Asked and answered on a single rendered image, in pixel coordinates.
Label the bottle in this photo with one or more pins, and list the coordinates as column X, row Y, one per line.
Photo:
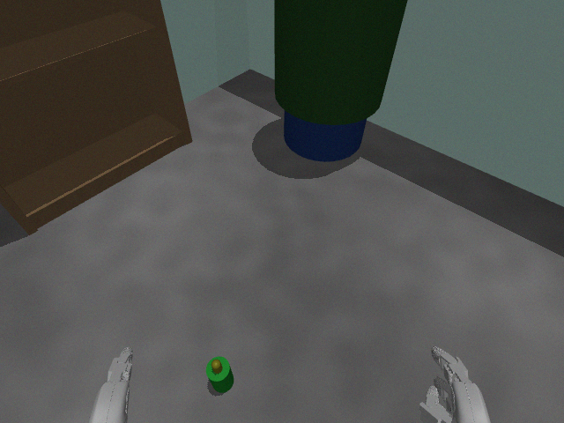
column 220, row 374

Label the right robot hand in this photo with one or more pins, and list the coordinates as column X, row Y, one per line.
column 464, row 400

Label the potted plant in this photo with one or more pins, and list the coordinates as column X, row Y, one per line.
column 332, row 61

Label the left robot hand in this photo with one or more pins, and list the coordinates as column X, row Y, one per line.
column 112, row 400

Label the bookshelf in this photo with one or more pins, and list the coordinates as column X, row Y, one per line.
column 89, row 95

